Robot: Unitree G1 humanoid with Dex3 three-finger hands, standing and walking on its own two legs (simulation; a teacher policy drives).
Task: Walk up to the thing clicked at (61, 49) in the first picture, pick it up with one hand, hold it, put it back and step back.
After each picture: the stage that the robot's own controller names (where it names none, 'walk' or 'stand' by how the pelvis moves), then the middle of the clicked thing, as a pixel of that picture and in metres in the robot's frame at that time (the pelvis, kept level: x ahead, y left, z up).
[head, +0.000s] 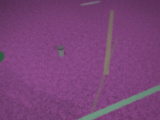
stand; (60, 50) +1.25 +0.27 -0.72
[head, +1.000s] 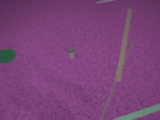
walk; (71, 52) +1.15 +0.23 -0.72
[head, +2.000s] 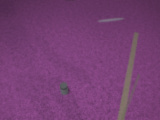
walk; (64, 88) +0.71 +0.22 -0.70
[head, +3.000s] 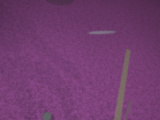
walk; (47, 119) +0.43 +0.19 -0.70
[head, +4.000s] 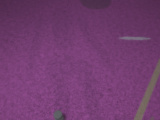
stand; (58, 117) +0.45 +0.23 -0.71
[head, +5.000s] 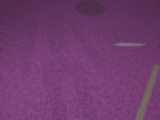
walk; out of the picture +0.42 +0.21 -0.72
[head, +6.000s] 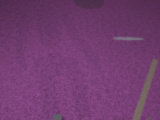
stand; out of the picture +0.42 +0.18 -0.71
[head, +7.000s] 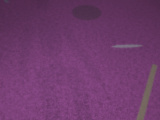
stand; out of the picture +0.43 +0.20 -0.73
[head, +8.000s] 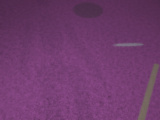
stand; out of the picture +0.42 +0.19 -0.73
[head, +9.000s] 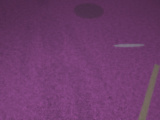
stand; out of the picture +0.42 +0.19 -0.73
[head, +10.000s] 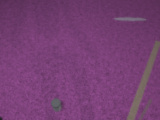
go down; (56, 105) +0.45 +0.18 -0.66
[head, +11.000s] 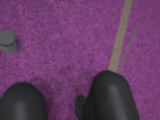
go down; (7, 42) +0.51 +0.22 -0.29
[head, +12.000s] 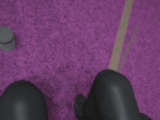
close in; (6, 39) +0.51 +0.22 -0.28
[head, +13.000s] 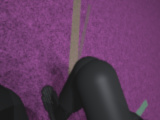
close; out of the picture +0.50 +0.27 -0.24
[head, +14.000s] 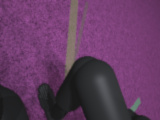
lift; out of the picture +0.48 +0.27 -0.25
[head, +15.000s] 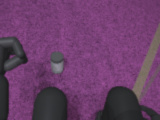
hold; (57, 62) +0.49 +0.13 -0.36
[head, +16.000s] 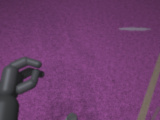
lift; (70, 119) +0.41 +0.08 -0.62
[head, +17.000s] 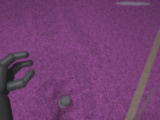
close in; (64, 101) +0.41 +0.10 -0.58
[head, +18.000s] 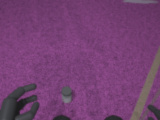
walk; (66, 94) +0.45 +0.11 -0.54
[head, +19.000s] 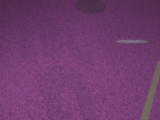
stand; out of the picture +0.39 +0.09 -0.66
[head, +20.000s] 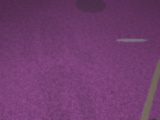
stand; out of the picture +0.40 +0.10 -0.66
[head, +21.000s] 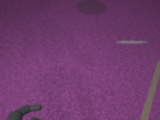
hold; out of the picture +0.40 +0.10 -0.66
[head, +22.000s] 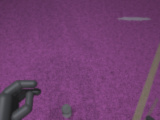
hold; (66, 111) +0.41 +0.11 -0.61
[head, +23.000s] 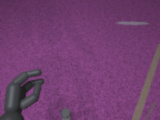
stand; (65, 115) +0.40 +0.11 -0.64
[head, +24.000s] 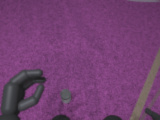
close; (65, 96) +0.43 +0.11 -0.54
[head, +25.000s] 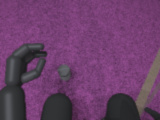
close; (64, 72) +0.46 +0.12 -0.41
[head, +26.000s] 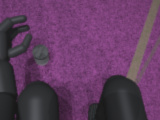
close in; (41, 55) +0.47 +0.14 -0.29
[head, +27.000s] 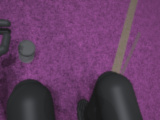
hold; (26, 52) +0.47 +0.17 -0.28
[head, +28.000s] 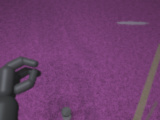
hold; (66, 114) +0.42 +0.10 -0.62
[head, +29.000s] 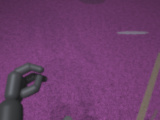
hold; out of the picture +0.40 +0.11 -0.67
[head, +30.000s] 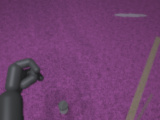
crouch; (63, 107) +0.42 +0.11 -0.63
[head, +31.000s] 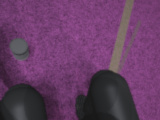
lower; (20, 50) +0.48 +0.15 -0.29
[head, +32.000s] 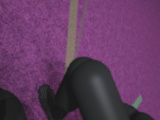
lower; out of the picture +0.46 +0.21 -0.25
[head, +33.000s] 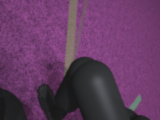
lower; out of the picture +0.46 +0.22 -0.25
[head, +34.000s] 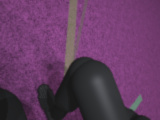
lower; out of the picture +0.46 +0.22 -0.25
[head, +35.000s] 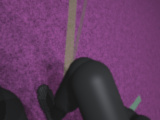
lower; out of the picture +0.46 +0.22 -0.25
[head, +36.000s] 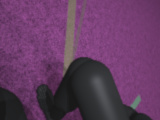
loosen; out of the picture +0.47 +0.22 -0.25
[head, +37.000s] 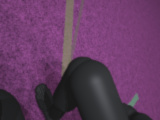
withdraw; out of the picture +0.39 +0.16 -0.27
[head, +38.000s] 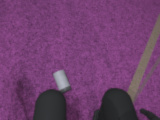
walk; (62, 81) +0.40 +0.09 -0.43
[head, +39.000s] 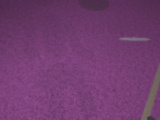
stand; out of the picture +0.31 +0.06 -0.69
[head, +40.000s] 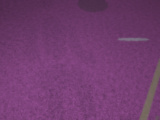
stand; out of the picture +0.33 +0.07 -0.69
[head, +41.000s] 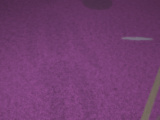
stand; out of the picture +0.33 +0.05 -0.70
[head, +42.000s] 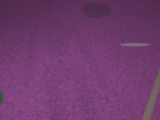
stand; out of the picture +0.34 +0.04 -0.75
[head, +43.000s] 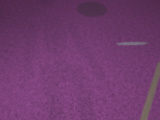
stand; out of the picture +0.32 +0.05 -0.75
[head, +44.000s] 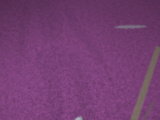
walk; out of the picture +0.35 +0.04 -0.74
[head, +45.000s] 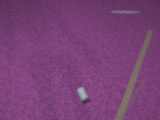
walk; (83, 95) +0.56 -0.03 -0.73
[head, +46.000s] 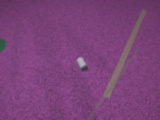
walk; (82, 64) +0.87 +0.07 -0.72
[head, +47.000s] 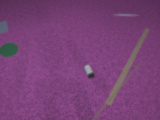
stand; (89, 71) +0.96 -0.03 -0.74
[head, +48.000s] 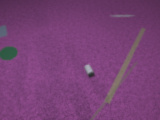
stand; (89, 70) +1.01 -0.04 -0.75
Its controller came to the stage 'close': yes
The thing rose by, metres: 0.01
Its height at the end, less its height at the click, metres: -0.02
